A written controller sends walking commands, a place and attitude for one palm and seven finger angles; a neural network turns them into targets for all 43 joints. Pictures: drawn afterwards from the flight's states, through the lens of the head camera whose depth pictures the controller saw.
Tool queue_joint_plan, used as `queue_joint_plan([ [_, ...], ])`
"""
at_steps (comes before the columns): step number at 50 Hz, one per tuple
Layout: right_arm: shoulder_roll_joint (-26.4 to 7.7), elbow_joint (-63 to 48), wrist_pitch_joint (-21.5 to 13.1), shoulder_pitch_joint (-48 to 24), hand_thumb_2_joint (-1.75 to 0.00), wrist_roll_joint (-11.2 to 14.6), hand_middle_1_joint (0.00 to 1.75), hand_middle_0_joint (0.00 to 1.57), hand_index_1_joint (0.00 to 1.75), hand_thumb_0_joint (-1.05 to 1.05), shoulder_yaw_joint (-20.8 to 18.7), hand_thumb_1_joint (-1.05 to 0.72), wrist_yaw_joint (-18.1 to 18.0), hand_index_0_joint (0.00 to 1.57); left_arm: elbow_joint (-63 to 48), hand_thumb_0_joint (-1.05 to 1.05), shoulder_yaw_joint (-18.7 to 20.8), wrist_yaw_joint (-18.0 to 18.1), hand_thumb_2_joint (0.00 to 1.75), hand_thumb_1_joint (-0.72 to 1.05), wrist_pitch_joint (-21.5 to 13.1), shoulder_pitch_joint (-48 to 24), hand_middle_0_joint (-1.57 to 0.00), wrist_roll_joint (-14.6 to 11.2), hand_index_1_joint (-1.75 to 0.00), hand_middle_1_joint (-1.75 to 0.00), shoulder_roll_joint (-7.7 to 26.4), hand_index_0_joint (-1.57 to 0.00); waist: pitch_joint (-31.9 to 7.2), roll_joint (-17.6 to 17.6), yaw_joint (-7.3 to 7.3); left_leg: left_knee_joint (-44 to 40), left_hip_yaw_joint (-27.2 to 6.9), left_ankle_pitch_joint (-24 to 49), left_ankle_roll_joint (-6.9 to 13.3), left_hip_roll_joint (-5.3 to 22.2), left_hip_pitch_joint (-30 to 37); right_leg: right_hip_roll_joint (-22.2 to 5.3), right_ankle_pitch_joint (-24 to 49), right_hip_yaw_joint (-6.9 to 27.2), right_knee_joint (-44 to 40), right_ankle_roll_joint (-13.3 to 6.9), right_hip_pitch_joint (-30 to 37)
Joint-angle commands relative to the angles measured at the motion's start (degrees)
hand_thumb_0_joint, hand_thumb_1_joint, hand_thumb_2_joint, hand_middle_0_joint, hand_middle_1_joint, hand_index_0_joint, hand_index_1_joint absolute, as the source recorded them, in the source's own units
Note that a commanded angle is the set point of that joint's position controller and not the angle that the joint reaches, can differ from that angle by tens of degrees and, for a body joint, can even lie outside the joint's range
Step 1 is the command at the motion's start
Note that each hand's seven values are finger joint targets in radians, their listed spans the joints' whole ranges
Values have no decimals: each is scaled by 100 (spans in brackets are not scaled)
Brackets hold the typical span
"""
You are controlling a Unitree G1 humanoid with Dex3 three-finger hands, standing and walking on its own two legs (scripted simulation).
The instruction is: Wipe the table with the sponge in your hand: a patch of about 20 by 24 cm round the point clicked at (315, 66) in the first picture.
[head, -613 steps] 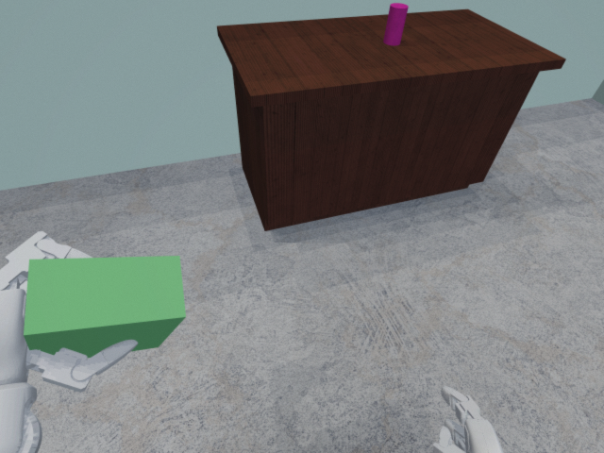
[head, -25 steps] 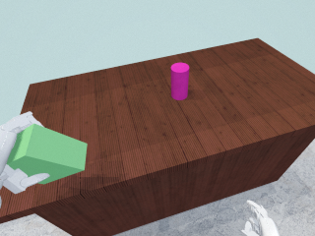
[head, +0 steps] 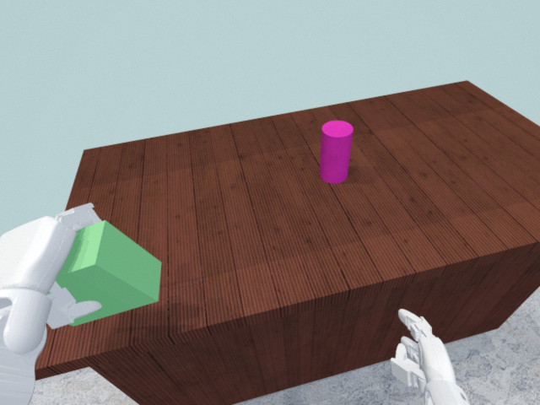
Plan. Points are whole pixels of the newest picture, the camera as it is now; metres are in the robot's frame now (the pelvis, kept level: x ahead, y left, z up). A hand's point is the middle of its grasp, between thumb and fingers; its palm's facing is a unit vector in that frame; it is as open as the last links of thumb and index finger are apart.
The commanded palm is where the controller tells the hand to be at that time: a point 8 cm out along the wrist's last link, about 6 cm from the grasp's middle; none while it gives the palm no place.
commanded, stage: turn the palm down, sponge in hand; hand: left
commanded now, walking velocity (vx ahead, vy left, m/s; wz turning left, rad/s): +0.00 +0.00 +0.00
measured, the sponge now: (98, 283) +0.22 +0.28 +0.10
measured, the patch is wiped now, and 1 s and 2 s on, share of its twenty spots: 0.00 0.00 0.00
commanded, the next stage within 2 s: move the sponge above the wiping area in 0.84 s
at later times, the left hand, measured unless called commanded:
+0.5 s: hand (74, 277) +0.21 +0.29 +0.14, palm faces +0.07 -0.07 -0.99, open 10.2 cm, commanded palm +0.17 +0.28 +0.21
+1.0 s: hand (83, 282) +0.20 +0.27 +0.14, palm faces +0.08 -0.06 -0.99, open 10.2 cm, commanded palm +0.17 +0.26 +0.21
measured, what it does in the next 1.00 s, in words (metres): stands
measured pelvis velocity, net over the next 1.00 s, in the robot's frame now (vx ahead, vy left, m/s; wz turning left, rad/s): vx -0.02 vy -0.02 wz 0.00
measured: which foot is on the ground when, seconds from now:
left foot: down 0.00-1.00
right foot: down 0.00-1.00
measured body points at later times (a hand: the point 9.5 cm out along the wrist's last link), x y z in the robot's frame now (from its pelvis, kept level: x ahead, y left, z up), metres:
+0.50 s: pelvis -0.01 +0.00 +0.01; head -0.03 -0.05 +0.45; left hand +0.20 +0.29 +0.19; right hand +0.25 -0.18 -0.06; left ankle +0.04 +0.14 -0.73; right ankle -0.02 -0.13 -0.73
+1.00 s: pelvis -0.02 -0.02 +0.01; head -0.05 -0.07 +0.45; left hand +0.19 +0.27 +0.19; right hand +0.23 -0.21 -0.07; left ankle +0.04 +0.14 -0.73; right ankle -0.02 -0.13 -0.73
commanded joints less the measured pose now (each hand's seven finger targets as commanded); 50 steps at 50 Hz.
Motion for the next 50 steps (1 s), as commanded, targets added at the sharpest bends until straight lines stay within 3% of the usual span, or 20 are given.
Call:
queue_joint_plan([
  [1, -573, -904, -304, -1101, -90, -21, 30, 20, 30, 0, -221, -90, -36, 20, -1197, 0, 767, 145, 130, 10, -103, -1248, -120, 466, -160, -160, 1351, -120, -939, 142, 17, -684, -57, 938, 244, -312, 905, 376, 845, 1, -727, -265, -171],
  [7, -518, -794, -251, -1572, -90, 4, 30, 20, 30, 0, -144, -90, 47, 20, -973, 0, 735, 155, 130, 10, 192, -1658, -120, 885, -160, -160, 1398, -120, -855, 317, 132, -890, -116, 762, 211, -327, 898, 459, 697, 53, -825, -372, -20],
  [9, -548, -738, -229, -1491, -90, -3, 30, 20, 30, 0, -152, -90, 52, 20, -734, 0, 526, 110, 130, 10, 270, -1681, -120, 977, -160, -160, 1264, -120, -935, 28, 115, -911, -99, 874, 234, -336, 932, 423, 745, 15, -856, -342, 18],
  [12, -515, -768, -211, -1813, -90, 17, 30, 20, 30, 0, -101, -90, 75, 20, -875, 0, 401, -1, 130, 10, 422, -1930, -120, 1179, -160, -160, 1274, -120, -968, 241, 149, -937, -109, 820, 240, -379, 970, 473, 746, 82, -870, -391, 93],
  [15, -545, -706, -176, -1699, -90, 0, 30, 20, 30, 0, -146, -90, 87, 20, -696, 0, 134, -123, 130, 10, 428, -1813, -120, 1326, -160, -160, 1121, -120, -957, 74, 112, -954, -86, 848, 290, -389, 1029, 438, 747, 67, -937, -355, 61],
  [17, -510, -746, -194, -1911, -90, 18, 30, 20, 30, 0, -99, -90, 109, 20, -842, 0, 308, -161, 130, 10, 450, -1953, -120, 1470, -160, -160, 1346, -120, -1005, 82, 174, -929, -114, 836, 286, -420, 986, 492, 720, 124, -921, -402, 128],
  [20, -515, -668, -199, -1748, -90, -19, 30, 20, 30, 0, -154, -90, 116, 20, -655, 0, 130, -153, 130, 10, 388, -1919, -120, 1602, -160, -160, 1204, -120, -1005, 117, 163, -919, -75, 899, 326, -439, 1076, 446, 708, 86, -956, -371, 63],
  [22, -497, -661, -211, -1945, -90, -2, 30, 20, 30, 0, -115, -90, 133, 20, -653, 0, 353, -145, 130, 10, 435, -2093, -120, 1729, -160, -160, 1443, -120, -970, 79, 218, -893, -91, 849, 307, -452, 1033, 492, 646, 170, -986, -415, 66],
  [23, -468, -667, -236, -1843, -90, -1, 30, 20, 30, 0, -120, -90, 132, 20, -624, 0, 124, -139, 130, 10, 397, -2126, -120, 1664, -160, -160, 1179, -120, -974, -26, 161, -867, -32, 911, 320, -457, 1048, 442, 668, 79, -958, -376, 35],
  [27, -491, -653, -272, -1949, -90, 4, 30, 20, 30, 0, -135, -90, 110, 20, -530, 0, 430, -138, 130, 10, 343, -2066, -120, 1598, -160, -160, 1450, -120, -886, -59, 229, -836, -30, 862, 324, -477, 1089, 457, 640, 228, -1091, -381, 3],
  [28, -457, -645, -291, -1860, -90, 7, 30, 20, 30, 0, -137, -90, 114, 20, -580, 0, 119, -144, 130, 10, 293, -2129, -120, 1574, -160, -160, 1138, -120, -955, -85, 143, -819, 30, 911, 332, -472, 1118, 410, 678, 126, -1044, -340, -3],
  [32, -487, -635, -312, -1957, -90, 8, 30, 20, 30, 0, -147, -90, 110, 20, -509, 0, 316, -165, 130, 10, 279, -2149, -120, 1605, -160, -160, 1373, -120, -760, 35, 198, -851, -8, 771, 321, -487, 1082, 449, 561, 237, -1122, -367, -71],
  [33, -458, -626, -329, -1839, -90, 11, 30, 20, 30, 0, -155, -90, 102, 20, -466, 0, 52, -166, 130, 10, 247, -2139, -120, 1575, -160, -160, 1093, -120, -814, -110, 136, -838, 45, 786, 337, -485, 1081, 402, 544, 149, -1089, -326, -76],
  [37, -483, -625, -344, -1922, -90, 13, 30, 20, 30, 0, -165, -90, 101, 20, -432, 0, 328, -163, 130, 10, 228, -2150, -120, 1612, -160, -160, 1393, -120, -704, 7, 212, -874, 4, 641, 324, -492, 1048, 430, 408, 272, -1151, -360, -96],
  [38, -473, -639, -367, -1807, -90, 6, 30, 20, 30, 0, -174, -90, 104, 20, -479, 0, 148, -151, 130, 10, 183, -2133, -120, 1583, -160, -160, 1186, -120, -878, -164, 169, -837, 51, 759, 339, -491, 1075, 395, 507, 165, -1073, -326, -28],
  [42, -487, -626, -378, -1901, -90, 19, 30, 20, 30, 0, -187, -90, 112, 20, -455, 0, 408, -99, 130, 10, 181, -2103, -120, 1615, -160, -160, 1427, -120, -769, 31, 226, -851, 22, 690, 313, -494, 1055, 427, 419, 265, -1119, -359, -67],
  [43, -467, -634, -391, -1798, -90, 10, 30, 20, 30, 0, -188, -90, 108, 20, -440, 0, 179, -88, 130, 10, 163, -2121, -120, 1572, -160, -160, 1185, -120, -818, -103, 182, -855, 65, 707, 330, -498, 1046, 388, 434, 173, -1087, -322, -50],
  [47, -490, -628, -406, -1890, -90, 29, 30, 20, 30, 0, -197, -90, 110, 20, -375, 0, 347, -80, 130, 10, 192, -2148, -120, 1613, -160, -160, 1370, -120, -681, -94, 209, -874, 34, 601, 318, -492, 1031, 425, 339, 274, -1130, -342, -120],
  [48, -471, -635, -417, -1802, -90, 23, 30, 20, 30, 0, -192, -90, 117, 20, -350, 0, 45, -90, 130, 10, 184, -2149, -120, 1601, -160, -160, 1074, -120, -750, -116, 166, -878, 75, 627, 322, -498, 1010, 386, 364, 158, -1070, -317, -106],
  [50, -512, -585, -408, -1723, -90, 9, 30, 20, 30, 0, -244, -90, 120, 20, -289, 0, -1, -85, 130, 10, 154, -2138, -120, 1601, -160, -160, 1028, -120, -777, -96, 157, -891, 64, 638, 338, -490, 1080, 399, 453, 157, -1081, -316, -114],
])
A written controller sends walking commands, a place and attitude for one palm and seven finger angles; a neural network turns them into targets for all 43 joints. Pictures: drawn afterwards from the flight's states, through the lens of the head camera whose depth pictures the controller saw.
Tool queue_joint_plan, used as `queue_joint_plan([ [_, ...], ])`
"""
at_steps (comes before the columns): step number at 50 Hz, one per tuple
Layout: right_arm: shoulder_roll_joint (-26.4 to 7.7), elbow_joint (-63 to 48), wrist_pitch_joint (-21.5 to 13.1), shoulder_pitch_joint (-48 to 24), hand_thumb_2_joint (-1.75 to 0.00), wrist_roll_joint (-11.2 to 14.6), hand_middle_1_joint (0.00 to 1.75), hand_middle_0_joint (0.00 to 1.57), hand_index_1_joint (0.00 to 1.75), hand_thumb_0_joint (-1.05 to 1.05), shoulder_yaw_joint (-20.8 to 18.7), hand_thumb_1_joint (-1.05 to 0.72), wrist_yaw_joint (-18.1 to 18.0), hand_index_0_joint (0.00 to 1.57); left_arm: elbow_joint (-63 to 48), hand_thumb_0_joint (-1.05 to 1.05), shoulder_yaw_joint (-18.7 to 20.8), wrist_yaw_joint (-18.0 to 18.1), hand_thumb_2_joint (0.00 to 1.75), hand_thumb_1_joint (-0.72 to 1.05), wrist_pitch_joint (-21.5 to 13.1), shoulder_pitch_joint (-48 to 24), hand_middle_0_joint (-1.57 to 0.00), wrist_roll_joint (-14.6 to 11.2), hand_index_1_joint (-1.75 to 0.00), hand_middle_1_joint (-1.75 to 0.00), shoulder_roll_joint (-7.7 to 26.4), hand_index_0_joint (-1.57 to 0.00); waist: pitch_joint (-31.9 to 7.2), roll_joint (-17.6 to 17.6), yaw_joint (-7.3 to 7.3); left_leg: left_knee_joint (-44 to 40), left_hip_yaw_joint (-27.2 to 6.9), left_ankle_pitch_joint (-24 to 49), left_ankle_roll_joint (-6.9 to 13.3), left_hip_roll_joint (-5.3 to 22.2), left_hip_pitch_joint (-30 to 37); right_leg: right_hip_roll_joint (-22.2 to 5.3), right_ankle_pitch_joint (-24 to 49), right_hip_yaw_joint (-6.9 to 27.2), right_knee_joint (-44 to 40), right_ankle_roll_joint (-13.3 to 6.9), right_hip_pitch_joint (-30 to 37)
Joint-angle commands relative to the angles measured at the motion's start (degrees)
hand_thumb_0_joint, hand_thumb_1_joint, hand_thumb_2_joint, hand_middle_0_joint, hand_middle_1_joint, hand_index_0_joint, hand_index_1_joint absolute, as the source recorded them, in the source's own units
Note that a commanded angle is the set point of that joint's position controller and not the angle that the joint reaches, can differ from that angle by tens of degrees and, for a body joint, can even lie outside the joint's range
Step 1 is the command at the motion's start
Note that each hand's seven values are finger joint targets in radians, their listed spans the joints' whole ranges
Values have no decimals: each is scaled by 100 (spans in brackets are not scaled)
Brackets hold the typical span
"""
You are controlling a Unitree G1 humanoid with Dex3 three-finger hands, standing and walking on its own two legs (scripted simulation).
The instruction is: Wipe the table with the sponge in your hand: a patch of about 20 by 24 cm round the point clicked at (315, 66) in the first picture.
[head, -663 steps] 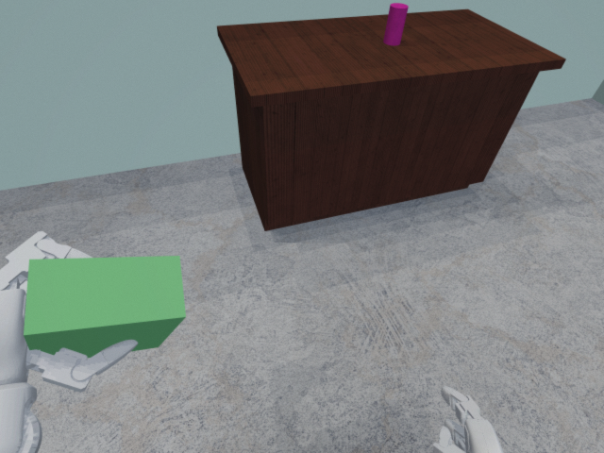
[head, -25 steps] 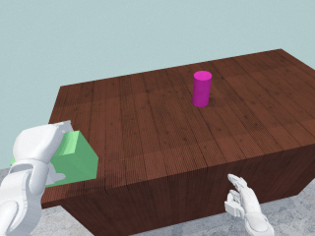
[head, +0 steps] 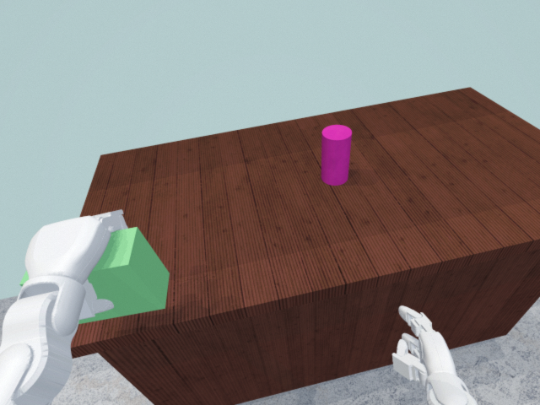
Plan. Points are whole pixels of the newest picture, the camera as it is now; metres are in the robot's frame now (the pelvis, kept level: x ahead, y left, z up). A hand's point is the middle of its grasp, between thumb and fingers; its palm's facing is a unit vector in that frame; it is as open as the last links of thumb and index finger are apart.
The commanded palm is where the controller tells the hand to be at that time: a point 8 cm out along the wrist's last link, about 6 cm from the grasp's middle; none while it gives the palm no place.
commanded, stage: move the sponge above the wiping area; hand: left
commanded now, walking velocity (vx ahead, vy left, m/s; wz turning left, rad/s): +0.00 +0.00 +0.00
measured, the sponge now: (111, 285) +0.23 +0.29 +0.09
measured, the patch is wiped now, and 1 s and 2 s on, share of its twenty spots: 0.00 0.00 0.00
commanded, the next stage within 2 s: none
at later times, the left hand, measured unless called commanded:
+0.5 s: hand (104, 271) +0.23 +0.29 +0.12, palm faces +0.06 -0.07 -1.00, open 10.2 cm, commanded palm +0.20 +0.28 +0.19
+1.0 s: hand (104, 271) +0.24 +0.30 +0.10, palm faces +0.00 -0.07 -1.00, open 10.2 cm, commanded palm +0.22 +0.30 +0.17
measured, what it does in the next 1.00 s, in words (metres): stands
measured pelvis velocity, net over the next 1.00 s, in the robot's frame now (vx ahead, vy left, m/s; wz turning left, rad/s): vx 0.01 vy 0.01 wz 0.00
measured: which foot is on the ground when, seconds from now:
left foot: down 0.00-1.00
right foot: down 0.00-1.00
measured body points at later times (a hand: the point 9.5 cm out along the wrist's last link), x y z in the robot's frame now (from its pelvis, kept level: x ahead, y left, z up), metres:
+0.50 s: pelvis +0.00 +0.00 +0.00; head -0.02 -0.05 +0.45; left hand +0.22 +0.29 +0.17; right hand +0.25 -0.19 -0.07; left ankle +0.07 +0.16 -0.74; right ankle +0.01 -0.11 -0.74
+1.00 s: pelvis +0.01 +0.01 +0.00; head -0.01 -0.03 +0.45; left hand +0.24 +0.30 +0.15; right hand +0.24 -0.20 -0.08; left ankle +0.07 +0.16 -0.74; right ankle +0.01 -0.11 -0.74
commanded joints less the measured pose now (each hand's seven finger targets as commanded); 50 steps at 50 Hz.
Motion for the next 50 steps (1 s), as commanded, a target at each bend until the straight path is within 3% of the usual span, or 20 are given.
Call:
queue_joint_plan([
  [1, -422, -1058, -384, -1357, -90, 7, 30, 20, 30, 0, -206, -90, -35, 20, -1047, 0, 830, 263, 130, 10, -33, -1345, -120, 135, -160, -160, 1231, -120, -852, -278, 40, -291, 146, 158, 422, -578, 614, 256, 153, 231, -819, -131, -460],
  [2, -435, -1061, -405, -1439, -90, 28, 30, 20, 30, 0, -175, -90, -45, 20, -949, 0, 1023, 257, 130, 10, 22, -1455, -120, 217, -160, -160, 1429, -120, -786, -309, 44, -299, 99, 55, 385, -570, 546, 316, 35, 286, -787, -176, -469],
  [3, -404, -1085, -414, -1393, -90, 22, 30, 20, 30, 0, -158, -90, -46, 20, -988, 0, 705, 252, 130, 10, -11, -1637, -120, 221, -160, -160, 1145, -120, -865, -395, -8, -293, 150, 75, 399, -587, 559, 270, 50, 216, -768, -145, -476],
  [7, -394, -1097, -439, -1446, -90, 11, 30, 20, 30, 0, -188, -90, -15, 20, -1172, 0, 889, 320, 130, 10, -51, -1541, -120, 318, -160, -160, 1296, -120, -977, -155, 69, -273, 98, 212, 393, -575, 675, 321, 206, 269, -713, -204, -414],
  [8, -371, -1098, -449, -1365, -90, -1, 30, 20, 30, 0, -186, -90, -4, 20, -1171, 0, 700, 338, 130, 10, -67, -1498, -120, 300, -160, -160, 1089, -120, -1033, -222, 50, -266, 142, 307, 399, -578, 652, 286, 279, 178, -668, -181, -390],
  [12, -438, -1043, -394, -1401, -90, 1, 30, 20, 30, 0, -211, -90, 22, 20, -912, 0, 1133, 437, 130, 10, 58, -1317, -120, 340, -160, -160, 1456, -120, -851, -249, 121, -286, 119, 247, 376, -552, 553, 325, 224, 285, -735, -209, -386],
  [13, -399, -1064, -380, -1349, -90, 9, 30, 20, 30, 0, -191, -90, 26, 20, -938, 0, 849, 443, 130, 10, 63, -1468, -120, 320, -160, -160, 1168, -120, -988, -378, 61, -294, 165, 289, 385, -559, 563, 290, 270, 195, -683, -183, -343],
  [17, -399, -1066, -372, -1436, -90, 22, 30, 20, 30, 0, -198, -90, 26, 20, -952, 0, 874, 428, 130, 10, 119, -1414, -120, 349, -160, -160, 1200, -120, -893, -205, 53, -263, 140, 268, 382, -561, 625, 336, 269, 243, -713, -199, -433],
  [18, -386, -1057, -386, -1341, -90, 18, 30, 20, 30, 0, -183, -90, 31, 20, -885, 0, 625, 409, 130, 10, 102, -1519, -120, 325, -160, -160, 977, -120, -904, -311, -4, -269, 165, 278, 390, -570, 587, 303, 294, 155, -681, -175, -446],
  [21, -414, -1029, -378, -1281, -90, 4, 30, 20, 30, 0, -237, -90, 11, 20, -904, 0, 632, 373, 130, 10, -6, -1437, -120, 321, -160, -160, 1034, -120, -931, -352, 2, -260, 149, 278, 428, -580, 656, 305, 346, 174, -727, -159, -446],
  [22, -406, -1072, -403, -1378, -90, 21, 30, 20, 30, 0, -200, -90, 4, 20, -971, 0, 762, 351, 130, 10, 7, -1499, -120, 401, -160, -160, 1198, -120, -911, -133, 20, -275, 96, 175, 395, -580, 636, 344, 221, 242, -704, -207, -444],
  [23, -360, -1077, -422, -1306, -90, 11, 30, 20, 30, 0, -180, -90, -4, 20, -974, 0, 465, 339, 130, 10, -37, -1644, -120, 372, -160, -160, 908, -120, -927, -288, -37, -265, 138, 207, 416, -595, 644, 312, 251, 153, -681, -173, -486],
  [24, -423, -973, -404, -1198, -90, 2, 30, 20, 30, 0, -248, -90, -20, 20, -723, 0, 734, 369, 130, 10, -66, -1539, -120, 377, -160, -160, 1147, -120, -888, -402, -30, -265, 129, 198, 412, -564, 645, 320, 229, 174, -743, -168, -490],
  [29, -431, -939, -403, -1145, -90, 2, 30, 20, 30, 0, -246, -90, -63, 20, -476, 0, 841, 460, 130, 10, -121, -1857, -120, 415, -160, -160, 1263, -120, -941, -435, -33, -277, 136, 186, 404, -581, 652, 328, 191, 176, -767, -176, -454],
  [32, -462, -939, -390, -1227, -90, 19, 30, 20, 30, 0, -237, -90, -71, 20, -336, 0, 1121, 513, 130, 10, -84, -1911, -120, 448, -160, -160, 1552, -120, -936, -133, 30, -265, 130, 146, 386, -604, 615, 357, 163, 286, -777, -222, -406],
  [33, -406, -971, -402, -1199, -90, 28, 30, 20, 30, 0, -210, -90, -59, 20, -371, 0, 777, 498, 130, 10, -100, -2038, -120, 426, -160, -160, 1187, -120, -1031, -212, -29, -252, 162, 240, 389, -620, 619, 329, 263, 166, -710, -199, -391],
  [41, -487, -991, -359, -1019, -90, 20, 30, 20, 30, 0, -288, -90, -21, 20, -283, 0, 915, 366, 130, 10, -203, -1446, -120, 305, -160, -160, 1255, -120, -1001, -317, -35, -171, 163, 490, 438, -607, 579, 328, 687, 124, -691, -156, -353],
  [42, -473, -1030, -387, -1120, -90, 33, 30, 20, 30, 0, -250, -90, -21, 20, -360, 0, 992, 353, 130, 10, -207, -1548, -120, 368, -160, -160, 1369, -120, -975, -75, -31, -165, 139, 438, 414, -605, 605, 361, 591, 177, -685, -199, -383],
  [44, -468, -992, -395, -953, -90, 18, 30, 20, 30, 0, -292, -90, -39, 20, -266, 0, 882, 374, 130, 10, -305, -1475, -120, 304, -160, -160, 1192, -120, -946, -347, -81, -156, 149, 432, 439, -595, 607, 347, 566, 97, -699, -156, -455],
  [50, -497, -938, -432, -846, -90, -1, 30, 20, 30, 0, -366, -90, -62, 20, -273, 0, 957, 588, 130, 10, -501, -1653, -120, 402, -160, -160, 1231, -120, -1138, -275, -70, -135, 122, 486, 438, -594, 696, 363, 606, 96, -663, -188, -467],
])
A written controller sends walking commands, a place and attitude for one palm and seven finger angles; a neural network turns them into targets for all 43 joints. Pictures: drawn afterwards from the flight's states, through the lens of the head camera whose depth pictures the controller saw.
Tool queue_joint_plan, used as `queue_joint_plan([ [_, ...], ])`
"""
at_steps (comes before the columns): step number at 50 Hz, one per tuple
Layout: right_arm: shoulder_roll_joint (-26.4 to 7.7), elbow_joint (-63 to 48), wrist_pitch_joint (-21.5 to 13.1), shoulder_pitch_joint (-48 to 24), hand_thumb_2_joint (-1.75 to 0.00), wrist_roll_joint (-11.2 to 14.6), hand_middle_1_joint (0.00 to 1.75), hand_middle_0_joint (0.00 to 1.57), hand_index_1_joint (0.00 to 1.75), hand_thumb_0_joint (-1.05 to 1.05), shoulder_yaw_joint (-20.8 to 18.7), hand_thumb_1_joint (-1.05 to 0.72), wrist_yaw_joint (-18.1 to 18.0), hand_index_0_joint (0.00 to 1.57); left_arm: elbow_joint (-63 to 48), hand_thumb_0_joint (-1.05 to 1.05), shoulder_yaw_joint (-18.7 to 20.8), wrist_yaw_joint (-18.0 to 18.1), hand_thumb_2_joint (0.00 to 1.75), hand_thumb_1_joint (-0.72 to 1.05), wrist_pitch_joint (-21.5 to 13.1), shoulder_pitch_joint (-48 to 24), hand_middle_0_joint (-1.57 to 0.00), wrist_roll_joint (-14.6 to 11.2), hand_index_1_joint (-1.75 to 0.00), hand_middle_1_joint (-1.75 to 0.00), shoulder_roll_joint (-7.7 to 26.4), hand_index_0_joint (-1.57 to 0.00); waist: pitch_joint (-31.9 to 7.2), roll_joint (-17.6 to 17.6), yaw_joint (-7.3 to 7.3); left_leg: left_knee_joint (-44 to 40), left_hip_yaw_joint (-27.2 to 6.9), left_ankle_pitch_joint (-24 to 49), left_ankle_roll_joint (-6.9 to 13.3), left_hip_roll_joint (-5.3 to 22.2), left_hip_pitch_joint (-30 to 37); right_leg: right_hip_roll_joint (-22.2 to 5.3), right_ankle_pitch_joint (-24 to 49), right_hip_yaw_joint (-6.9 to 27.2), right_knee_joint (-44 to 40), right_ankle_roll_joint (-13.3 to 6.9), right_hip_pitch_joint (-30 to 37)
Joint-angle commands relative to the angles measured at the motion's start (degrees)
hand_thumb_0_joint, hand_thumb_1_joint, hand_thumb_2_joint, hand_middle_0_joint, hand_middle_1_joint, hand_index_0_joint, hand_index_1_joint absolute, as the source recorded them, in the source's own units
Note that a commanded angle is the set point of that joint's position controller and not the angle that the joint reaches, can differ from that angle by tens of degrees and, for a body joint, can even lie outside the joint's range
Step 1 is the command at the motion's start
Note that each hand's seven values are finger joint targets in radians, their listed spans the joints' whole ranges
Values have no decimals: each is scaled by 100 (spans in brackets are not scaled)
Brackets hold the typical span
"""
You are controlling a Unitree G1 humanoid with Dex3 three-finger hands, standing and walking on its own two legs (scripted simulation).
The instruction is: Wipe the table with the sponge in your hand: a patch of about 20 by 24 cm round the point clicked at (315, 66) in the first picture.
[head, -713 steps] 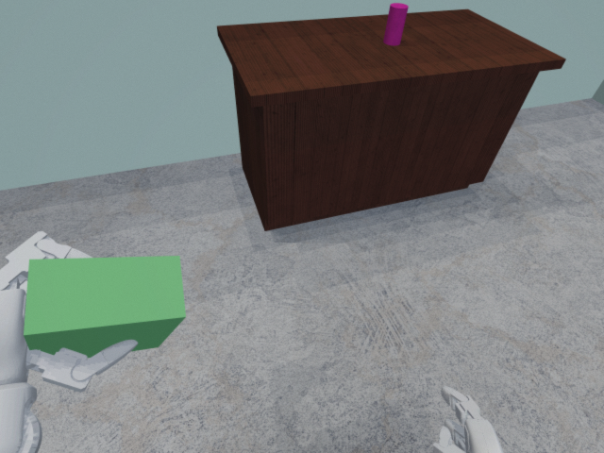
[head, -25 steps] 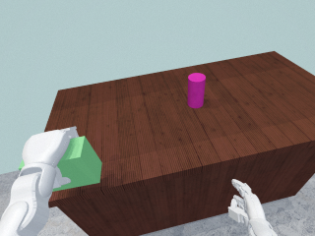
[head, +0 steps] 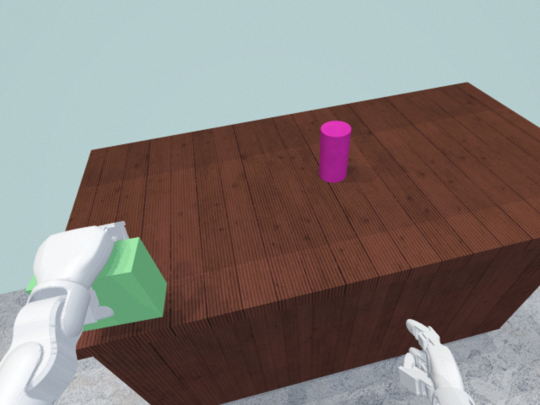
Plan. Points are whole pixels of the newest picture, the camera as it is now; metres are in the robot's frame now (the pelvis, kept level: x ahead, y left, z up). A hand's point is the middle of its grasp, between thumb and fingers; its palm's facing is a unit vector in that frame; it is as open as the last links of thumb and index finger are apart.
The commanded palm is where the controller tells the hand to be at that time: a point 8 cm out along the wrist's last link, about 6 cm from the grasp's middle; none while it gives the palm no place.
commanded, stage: move the sponge above the wiping area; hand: left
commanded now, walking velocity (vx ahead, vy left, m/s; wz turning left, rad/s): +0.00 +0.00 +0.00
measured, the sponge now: (111, 293) +0.23 +0.29 +0.05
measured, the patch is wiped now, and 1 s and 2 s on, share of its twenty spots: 0.00 0.00 0.00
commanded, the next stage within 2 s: lower the sponge onto the table in 1.24 s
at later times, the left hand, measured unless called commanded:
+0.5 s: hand (101, 268) +0.25 +0.31 +0.09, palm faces +0.00 -0.05 -1.00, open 10.2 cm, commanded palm +0.23 +0.30 +0.15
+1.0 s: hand (100, 268) +0.25 +0.31 +0.08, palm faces +0.00 -0.05 -1.00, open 10.2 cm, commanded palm +0.23 +0.31 +0.15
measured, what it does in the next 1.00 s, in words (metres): stands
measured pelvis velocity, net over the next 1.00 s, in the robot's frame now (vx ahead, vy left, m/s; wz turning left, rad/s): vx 0.00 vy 0.00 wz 0.00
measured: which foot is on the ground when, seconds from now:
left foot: down 0.00-1.00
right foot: down 0.00-1.00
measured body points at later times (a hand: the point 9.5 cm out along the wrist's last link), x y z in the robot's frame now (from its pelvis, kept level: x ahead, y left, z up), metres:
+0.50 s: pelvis +0.00 +0.00 +0.00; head -0.02 -0.04 +0.45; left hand +0.25 +0.30 +0.14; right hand +0.23 -0.21 -0.09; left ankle +0.06 +0.16 -0.74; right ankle +0.00 -0.12 -0.74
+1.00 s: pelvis +0.00 +0.00 +0.00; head -0.01 -0.03 +0.45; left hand +0.25 +0.31 +0.14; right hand +0.21 -0.21 -0.09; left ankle +0.06 +0.16 -0.74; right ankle +0.00 -0.12 -0.74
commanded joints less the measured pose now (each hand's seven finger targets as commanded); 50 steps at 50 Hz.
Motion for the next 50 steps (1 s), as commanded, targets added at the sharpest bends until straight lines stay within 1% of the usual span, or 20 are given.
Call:
queue_joint_plan([
  [1, -458, -1009, -388, -1121, -90, 7, 30, 20, 30, 0, -222, -90, -28, 20, -1262, 0, 922, 438, 130, 10, -126, -1491, -120, 144, -160, -160, 1330, -120, -1202, -134, 19, -250, 133, 650, 421, -564, 839, 382, 706, 72, -618, -236, -396],
  [2, -465, -988, -399, -1208, -90, 12, 30, 20, 30, 0, -204, -90, -25, 20, -1207, 0, 1121, 472, 130, 10, -64, -1572, -120, 203, -160, -160, 1544, -120, -1139, -44, 33, -263, 94, 550, 388, -541, 809, 420, 569, 131, -631, -277, -406],
  [7, -485, -936, -331, -1248, -90, 44, 30, 20, 30, 0, -181, -90, -31, 20, -773, 0, 955, 523, 130, 10, 147, -1878, -120, 260, -160, -160, 1474, -120, -977, 19, 13, -346, 95, 244, 356, -566, 629, 428, 323, 126, -617, -282, -477],
  [11, -464, -918, -311, -1133, -90, 57, 30, 20, 30, 0, -198, -90, -44, 20, -631, 0, 486, 448, 130, 10, 141, -2117, -120, 249, -160, -160, 1080, -120, -1125, -99, -76, -345, 88, 167, 391, -586, 675, 421, 335, 59, -573, -245, -554],
  [12, -470, -948, -330, -1209, -90, 55, 30, 20, 30, 0, -172, -90, -51, 20, -609, 0, 709, 433, 130, 10, 169, -2168, -120, 307, -160, -160, 1341, -120, -1098, -113, -39, -335, 73, 124, 378, -577, 658, 447, 280, 113, -585, -279, -519],
  [16, -490, -941, -290, -1088, -90, 50, 30, 20, 30, 0, -186, -90, -40, 20, -484, 0, 682, 392, 130, 10, 89, -2143, -120, 319, -160, -160, 1293, -120, -1232, -186, -37, -277, 96, 341, 404, -602, 638, 426, 481, 60, -536, -254, -456],
  [17, -501, -960, -302, -1134, -90, 43, 30, 20, 30, 0, -186, -90, -39, 20, -439, 0, 976, 404, 130, 10, 105, -2054, -120, 349, -160, -160, 1570, -120, -1192, -111, 20, -264, 92, 364, 387, -580, 625, 444, 486, 112, -543, -286, -411],
  [18, -475, -992, -310, -1068, -90, 42, 30, 20, 30, 0, -170, -90, -27, 20, -428, 0, 857, 403, 130, 10, 83, -1980, -120, 311, -160, -160, 1387, -120, -1302, -291, 18, -231, 119, 479, 403, -607, 599, 421, 586, 61, -510, -261, -353],
  [22, -522, -980, -256, -1091, -90, 51, 30, 20, 30, 0, -192, -90, 7, 20, -406, 0, 1160, 430, 130, 10, 76, -1728, -120, 289, -160, -160, 1655, -120, -1140, -14, 34, -186, 136, 531, 382, -591, 546, 437, 648, 127, -560, -278, -375],
  [23, -462, -1004, -262, -1072, -90, 68, 30, 20, 30, 0, -172, -90, 5, 20, -450, 0, 811, 414, 130, 10, 51, -1902, -120, 263, -160, -160, 1293, -120, -1115, -63, -47, -181, 157, 469, 395, -611, 541, 422, 575, 62, -540, -249, -478],
  [25, -510, -970, -273, -986, -90, 63, 30, 20, 30, 0, -232, -90, -9, 20, -325, 0, 803, 421, 130, 10, -15, -1772, -120, 218, -160, -160, 1271, -120, -1075, -122, -58, -169, 149, 373, 422, -604, 567, 427, 514, 73, -579, -232, -569],
  [27, -529, -970, -289, -1012, -90, 64, 30, 20, 30, 0, -224, -90, -38, 20, -368, 0, 999, 422, 130, 10, -74, -1949, -120, 267, -160, -160, 1550, -120, -1020, -160, -79, -161, 121, 305, 414, -593, 573, 448, 443, 118, -612, -255, -594],
  [28, -493, -984, -311, -979, -90, 68, 30, 20, 30, 0, -214, -90, -51, 20, -427, 0, 779, 416, 130, 10, -127, -2079, -120, 270, -160, -160, 1327, -120, -1148, -196, -123, -131, 134, 351, 430, -623, 597, 430, 472, 85, -577, -237, -605],
  [32, -532, -959, -349, -914, -90, 41, 30, 20, 30, 0, -280, -90, -63, 20, -483, 0, 1082, 508, 130, 10, -308, -1943, -120, 281, -160, -160, 1599, -120, -1206, -77, -64, -87, 102, 417, 434, -603, 645, 446, 578, 138, -562, -266, -581],
  [34, -517, -903, -360, -815, -90, 42, 30, 20, 30, 0, -295, -90, -68, 20, -275, 0, 965, 573, 130, 10, -338, -1910, -120, 252, -160, -160, 1392, -120, -1169, -252, -119, -64, 132, 426, 441, -606, 588, 426, 568, 84, -544, -230, -655],
  [37, -579, -874, -339, -836, -90, 55, 30, 20, 30, 0, -317, -90, -70, 20, -101, 0, 1265, 654, 130, 10, -312, -2025, -120, 286, -160, -160, 1741, -120, -1140, -148, -71, -84, 130, 333, 415, -603, 510, 440, 501, 169, -566, -264, -617],
  [40, -522, -924, -370, -816, -90, 47, 30, 20, 30, 0, -334, -90, -36, 20, -359, 0, 1005, 684, 130, 10, -342, -1893, -120, 240, -160, -160, 1418, -120, -1429, 46, -46, -65, 123, 521, 428, -622, 600, 429, 674, 80, -464, -258, -523],
  [44, -535, -909, -355, -838, -90, 63, 30, 20, 30, 0, -308, -90, -26, 20, -142, 0, 960, 649, 130, 10, -214, -1810, -120, 213, -160, -160, 1379, -120, -1176, -262, -90, -121, 115, 311, 424, -598, 460, 434, 485, 70, -526, -226, -624],
  [47, -543, -927, -302, -965, -90, 91, 30, 20, 30, 0, -264, -90, -44, 20, -110, 0, 955, 592, 130, 10, -107, -2191, -120, 265, -160, -160, 1525, -120, -997, -58, -94, -196, 97, 63, 396, -600, 403, 455, 243, 117, -561, -254, -689],
  [50, -548, -897, -314, -838, -90, 85, 30, 20, 30, 0, -293, -90, -52, 20, -6, 0, 843, 567, 130, 10, -137, -2227, -120, 253, -160, -160, 1411, -120, -1188, -170, -99, -180, 72, 96, 424, -612, 470, 455, 300, 82, -527, -246, -655],
])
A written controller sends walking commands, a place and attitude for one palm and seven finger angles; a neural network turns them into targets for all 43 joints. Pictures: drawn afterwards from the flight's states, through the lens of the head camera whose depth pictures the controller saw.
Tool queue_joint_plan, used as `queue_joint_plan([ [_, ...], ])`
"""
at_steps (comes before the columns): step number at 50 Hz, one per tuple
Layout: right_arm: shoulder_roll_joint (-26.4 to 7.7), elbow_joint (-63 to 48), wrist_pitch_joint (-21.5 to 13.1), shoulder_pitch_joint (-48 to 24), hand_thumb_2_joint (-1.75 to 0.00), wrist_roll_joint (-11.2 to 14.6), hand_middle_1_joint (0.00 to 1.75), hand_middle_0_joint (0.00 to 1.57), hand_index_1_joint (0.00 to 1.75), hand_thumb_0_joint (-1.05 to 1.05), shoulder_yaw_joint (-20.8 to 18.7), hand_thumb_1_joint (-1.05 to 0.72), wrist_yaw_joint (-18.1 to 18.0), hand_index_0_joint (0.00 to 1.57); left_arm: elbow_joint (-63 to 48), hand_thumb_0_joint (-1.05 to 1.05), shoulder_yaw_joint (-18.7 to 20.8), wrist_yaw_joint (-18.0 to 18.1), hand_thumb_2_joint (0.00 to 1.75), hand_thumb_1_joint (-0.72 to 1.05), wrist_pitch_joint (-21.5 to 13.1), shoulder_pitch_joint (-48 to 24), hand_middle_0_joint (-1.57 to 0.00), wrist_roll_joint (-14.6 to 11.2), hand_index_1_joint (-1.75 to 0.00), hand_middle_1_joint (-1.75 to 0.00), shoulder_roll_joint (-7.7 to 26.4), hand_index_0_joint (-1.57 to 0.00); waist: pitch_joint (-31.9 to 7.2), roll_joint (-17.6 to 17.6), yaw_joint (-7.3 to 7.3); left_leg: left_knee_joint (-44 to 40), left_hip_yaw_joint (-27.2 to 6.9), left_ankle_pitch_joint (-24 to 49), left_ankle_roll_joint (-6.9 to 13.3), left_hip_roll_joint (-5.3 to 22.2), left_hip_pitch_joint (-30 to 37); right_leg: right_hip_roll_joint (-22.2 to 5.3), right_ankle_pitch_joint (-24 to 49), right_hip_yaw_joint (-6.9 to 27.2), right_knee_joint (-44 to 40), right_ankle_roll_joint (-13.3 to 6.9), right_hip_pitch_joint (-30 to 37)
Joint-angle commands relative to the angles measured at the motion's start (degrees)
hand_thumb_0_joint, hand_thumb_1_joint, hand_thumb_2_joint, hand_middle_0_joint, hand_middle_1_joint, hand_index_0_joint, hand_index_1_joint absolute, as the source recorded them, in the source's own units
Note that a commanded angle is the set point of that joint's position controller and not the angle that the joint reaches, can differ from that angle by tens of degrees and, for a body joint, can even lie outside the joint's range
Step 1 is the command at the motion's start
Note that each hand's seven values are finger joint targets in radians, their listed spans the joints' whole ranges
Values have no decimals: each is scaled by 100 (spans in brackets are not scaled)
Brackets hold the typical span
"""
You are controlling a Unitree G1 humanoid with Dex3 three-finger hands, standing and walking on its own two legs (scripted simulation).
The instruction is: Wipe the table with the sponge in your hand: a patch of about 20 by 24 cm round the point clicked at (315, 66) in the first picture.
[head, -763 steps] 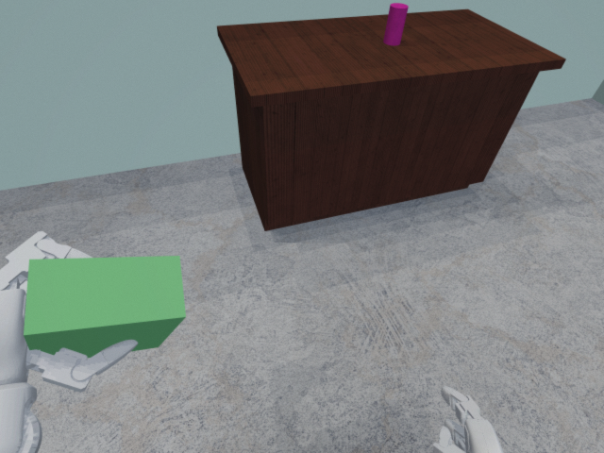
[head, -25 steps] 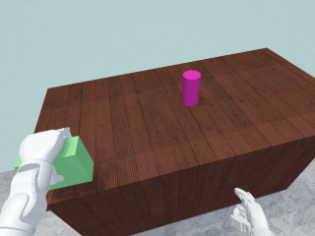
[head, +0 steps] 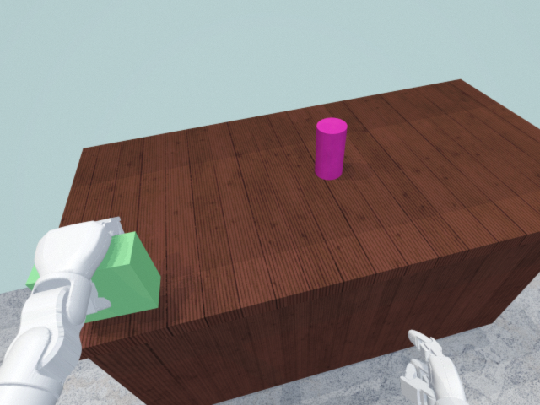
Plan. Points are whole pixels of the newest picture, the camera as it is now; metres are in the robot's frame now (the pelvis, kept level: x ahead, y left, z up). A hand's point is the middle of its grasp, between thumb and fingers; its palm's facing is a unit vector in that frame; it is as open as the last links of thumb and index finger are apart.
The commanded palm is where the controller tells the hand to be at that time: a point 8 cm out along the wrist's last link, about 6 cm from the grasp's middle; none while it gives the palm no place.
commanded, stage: move the sponge above the wiping area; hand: left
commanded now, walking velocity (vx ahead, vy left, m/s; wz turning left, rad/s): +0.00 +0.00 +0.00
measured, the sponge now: (107, 287) +0.25 +0.31 +0.04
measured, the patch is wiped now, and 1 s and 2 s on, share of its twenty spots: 0.00 0.00 0.10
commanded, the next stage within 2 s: lower the sponge onto the table in 0.24 s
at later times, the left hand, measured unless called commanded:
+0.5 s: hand (93, 267) +0.26 +0.32 +0.08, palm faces -0.03 -0.05 -1.00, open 10.2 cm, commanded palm +0.24 +0.31 +0.16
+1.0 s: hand (98, 278) +0.25 +0.30 +0.07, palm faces -0.03 -0.06 -1.00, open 10.2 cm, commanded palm +0.23 +0.30 +0.14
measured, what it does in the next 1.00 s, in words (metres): stands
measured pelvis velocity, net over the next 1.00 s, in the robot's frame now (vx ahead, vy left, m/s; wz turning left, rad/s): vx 0.01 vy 0.00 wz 0.00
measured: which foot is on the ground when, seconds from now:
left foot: down 0.00-1.00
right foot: down 0.00-1.00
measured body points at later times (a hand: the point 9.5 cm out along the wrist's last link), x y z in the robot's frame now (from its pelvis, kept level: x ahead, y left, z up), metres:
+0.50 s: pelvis +0.00 +0.00 +0.00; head -0.01 -0.03 +0.45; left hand +0.26 +0.31 +0.14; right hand +0.22 -0.21 -0.09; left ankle +0.06 +0.15 -0.73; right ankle +0.00 -0.13 -0.73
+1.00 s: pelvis +0.01 +0.00 +0.00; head -0.01 -0.04 +0.45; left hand +0.24 +0.30 +0.13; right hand +0.23 -0.21 -0.09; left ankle +0.06 +0.15 -0.73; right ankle +0.00 -0.13 -0.73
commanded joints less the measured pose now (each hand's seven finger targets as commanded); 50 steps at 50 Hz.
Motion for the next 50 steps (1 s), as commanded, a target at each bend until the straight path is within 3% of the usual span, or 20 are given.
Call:
queue_joint_plan([
  [1, -598, -958, -335, -1012, -90, 21, 30, 20, 30, 0, -219, -90, -55, 20, -1116, 0, 858, 204, 130, 10, -12, -1653, -120, 89, -160, -160, 1507, -120, -1114, -122, 22, -391, 119, 259, 409, -604, 815, 463, 439, 84, -690, -258, -319],
  [2, -601, -982, -337, -1076, -90, 12, 30, 20, 30, 0, -198, -90, -62, 20, -1153, 0, 1037, 185, 130, 10, 2, -1684, -120, 127, -160, -160, 1739, -120, -1098, -48, 64, -396, 103, 242, 386, -600, 803, 478, 393, 121, -708, -284, -264],
  [6, -586, -963, -310, -1020, -90, 23, 30, 20, 30, 0, -202, -90, -44, 20, -1075, 0, 896, 170, 130, 10, -21, -1692, -120, 98, -160, -160, 1513, -120, -1126, -118, 28, -380, 130, 352, 405, -603, 820, 464, 509, 68, -690, -258, -296],
  [7, -593, -987, -313, -1079, -90, 17, 30, 20, 30, 0, -191, -90, -45, 20, -1073, 0, 1068, 162, 130, 10, 16, -1673, -120, 130, -160, -160, 1716, -120, -1078, -39, 67, -385, 117, 319, 387, -594, 809, 480, 453, 110, -720, -285, -270],
  [15, -574, -1016, -295, -1040, -90, 21, 30, 20, 30, 0, -192, -90, -28, 20, -1236, 0, 829, 85, 130, 10, -29, -1560, -120, 71, -160, -160, 1443, -120, -1140, 18, 35, -375, 117, 415, 411, -606, 876, 469, 569, 57, -715, -267, -259],
  [17, -577, -1026, -296, -1081, -90, 15, 30, 20, 30, 0, -175, -90, -49, 20, -1265, 0, 977, 80, 130, 10, -27, -1678, -120, 102, -160, -160, 1651, -120, -1074, -6, 27, -383, 101, 345, 401, -604, 872, 487, 498, 100, -752, -283, -273],
  [19, -584, -990, -302, -1000, -90, 19, 30, 20, 30, 0, -184, -90, -50, 20, -1119, 0, 910, 91, 130, 10, -52, -1634, -120, 74, -160, -160, 1527, -120, -1045, -198, 0, -374, 105, 361, 412, -605, 831, 474, 501, 56, -745, -257, -305],
  [22, -618, -951, -280, -1042, -90, 29, 30, 20, 30, 0, -187, -90, -82, 20, -1062, 0, 1081, 110, 130, 10, -46, -1912, -120, 130, -160, -160, 1800, -120, -1013, -55, -6, -365, 122, 290, 400, -599, 856, 482, 445, 131, -782, -283, -327],
  [24, -559, -982, -315, -1024, -90, 27, 30, 20, 30, 0, -189, -90, -74, 20, -1189, 0, 843, 122, 130, 10, -110, -1900, -120, 114, -160, -160, 1507, -120, -1183, 44, -4, -360, 122, 352, 408, -619, 919, 467, 464, 77, -736, -272, -303],
  [27, -573, -1014, -327, -1057, -90, 13, 30, 20, 30, 0, -187, -90, -52, 20, -1342, 0, 979, 142, 130, 10, -130, -1842, -120, 139, -160, -160, 1656, -120, -1276, 211, 30, -360, 77, 479, 390, -606, 966, 491, 611, 94, -704, -312, -224],
  [30, -576, -1014, -317, -981, -90, 12, 30, 20, 30, 0, -226, -90, -11, 20, -1285, 0, 833, 157, 130, 10, -76, -1424, -120, 63, -160, -160, 1359, -120, -1246, -22, 51, -357, 79, 602, 413, -586, 932, 484, 743, 32, -669, -282, -224],
  [32, -595, -1016, -278, -1083, -90, 19, 30, 20, 30, 0, -187, -90, -2, 20, -1271, 0, 920, 151, 130, 10, 39, -1570, -120, 113, -160, -160, 1514, -120, -1085, 6, 49, -395, 78, 500, 382, -582, 856, 500, 647, 64, -699, -304, -238],
  [34, -600, -1002, -275, -1006, -90, 20, 30, 20, 30, 0, -217, -90, 10, 20, -1150, 0, 865, 159, 130, 10, 73, -1370, -120, 101, -160, -160, 1388, -120, -1141, -223, 59, -385, 90, 500, 401, -582, 821, 486, 642, 26, -673, -277, -215],
  [37, -615, -1068, -232, -1118, -90, 5, 30, 20, 30, 0, -202, -90, 38, 20, -1404, 0, 1039, 156, 130, 10, 119, -1235, -120, 161, -160, -160, 1582, -120, -1217, -75, 126, -367, 91, 649, 391, -586, 842, 500, 807, 76, -653, -306, -89],
  [38, -550, -1104, -252, -1106, -90, 12, 30, 20, 30, 0, -178, -90, 45, 20, -1485, 0, 804, 154, 130, 10, 100, -1254, -120, 142, -160, -160, 1316, -120, -1223, -118, 84, -336, 125, 692, 409, -604, 860, 478, 834, 33, -627, -279, -140],
  [41, -592, -1042, -224, -1017, -90, -4, 30, 20, 30, 0, -224, -90, 45, 20, -1368, 0, 914, 183, 130, 10, 76, -925, -120, 85, -160, -160, 1346, -120, -1078, -287, 68, -312, 143, 678, 427, -590, 830, 487, 891, 34, -672, -252, -204],
  [42, -619, -1027, -221, -1087, -90, -3, 30, 20, 30, 0, -201, -90, 29, 20, -1328, 0, 1076, 185, 130, 10, 109, -1103, -120, 142, -160, -160, 1577, -120, -944, -228, 60, -322, 122, 558, 403, -574, 799, 506, 741, 86, -721, -279, -249],
  [45, -569, -1002, -267, -1019, -90, 1, 30, 20, 30, 0, -220, -90, 7, 20, -1428, 0, 794, 226, 130, 10, -19, -1321, -120, 170, -160, -160, 1302, -120, -1072, -55, -2, -303, 120, 517, 419, -592, 903, 493, 663, 50, -678, -269, -351],
  [47, -562, -1039, -306, -1068, -90, -11, 30, 20, 30, 0, -222, -90, 3, 20, -1595, 0, 930, 260, 130, 10, -79, -1273, -120, 192, -160, -160, 1457, -120, -1106, 106, 44, -284, 94, 529, 408, -596, 934, 511, 660, 93, -690, -305, -309],
  [50, -566, -949, -315, -944, -90, -15, 30, 20, 30, 0, -260, -90, -13, 20, -1342, 0, 732, 308, 130, 10, -139, -1261, -120, 187, -160, -160, 1197, -120, -1030, -168, -46, -259, 108, 467, 425, -587, 893, 498, 626, 47, -680, -263, -459],
])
